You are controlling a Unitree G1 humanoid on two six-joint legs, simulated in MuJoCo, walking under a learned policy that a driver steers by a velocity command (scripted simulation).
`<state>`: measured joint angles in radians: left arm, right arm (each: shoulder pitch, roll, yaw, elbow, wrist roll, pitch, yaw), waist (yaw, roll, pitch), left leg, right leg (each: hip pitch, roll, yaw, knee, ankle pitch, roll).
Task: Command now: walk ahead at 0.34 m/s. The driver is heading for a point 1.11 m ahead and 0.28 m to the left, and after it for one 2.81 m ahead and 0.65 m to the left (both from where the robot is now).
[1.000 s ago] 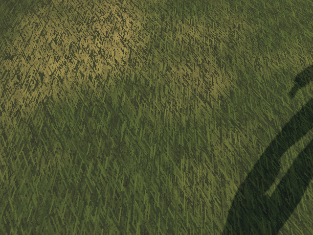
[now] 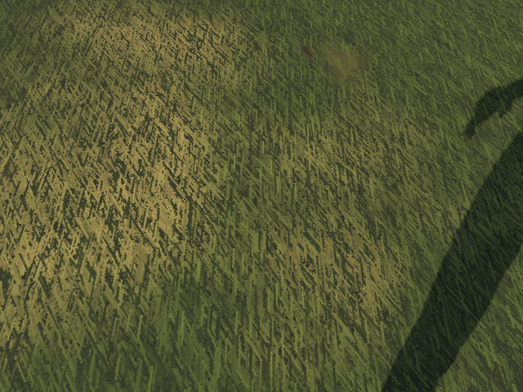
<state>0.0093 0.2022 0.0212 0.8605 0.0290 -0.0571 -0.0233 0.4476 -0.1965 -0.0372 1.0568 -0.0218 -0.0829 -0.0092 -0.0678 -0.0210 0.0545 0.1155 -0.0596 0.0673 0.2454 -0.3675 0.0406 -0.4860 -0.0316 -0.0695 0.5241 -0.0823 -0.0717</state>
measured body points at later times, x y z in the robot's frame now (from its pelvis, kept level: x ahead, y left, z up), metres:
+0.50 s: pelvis +0.08 -0.01 +0.01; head +0.09 +0.00 +0.45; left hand +0.15 +0.26 -0.13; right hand +0.20 -0.26 -0.13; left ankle +0.06 +0.09 -0.70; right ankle +0.14 -0.09 -0.73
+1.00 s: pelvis +0.24 +0.05 +0.00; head +0.26 +0.06 +0.45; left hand +0.31 +0.34 -0.11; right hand +0.30 -0.22 -0.13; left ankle +0.03 +0.08 -0.73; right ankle +0.40 +0.00 -0.72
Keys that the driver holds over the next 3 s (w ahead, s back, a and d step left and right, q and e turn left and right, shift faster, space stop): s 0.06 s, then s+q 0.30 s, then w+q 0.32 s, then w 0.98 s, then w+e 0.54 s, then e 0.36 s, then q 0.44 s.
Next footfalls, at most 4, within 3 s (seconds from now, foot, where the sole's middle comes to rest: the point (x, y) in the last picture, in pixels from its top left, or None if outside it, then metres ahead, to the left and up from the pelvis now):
0.02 right None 0.18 -0.09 -0.77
0.56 left None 0.07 0.09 -0.77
1.04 right None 0.45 0.02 -0.77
1.56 left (140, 323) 0.66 0.32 -0.77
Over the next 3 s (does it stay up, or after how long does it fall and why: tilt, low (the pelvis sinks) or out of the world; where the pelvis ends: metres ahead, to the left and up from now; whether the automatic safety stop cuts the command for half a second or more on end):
stays up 1.06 0.33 0.01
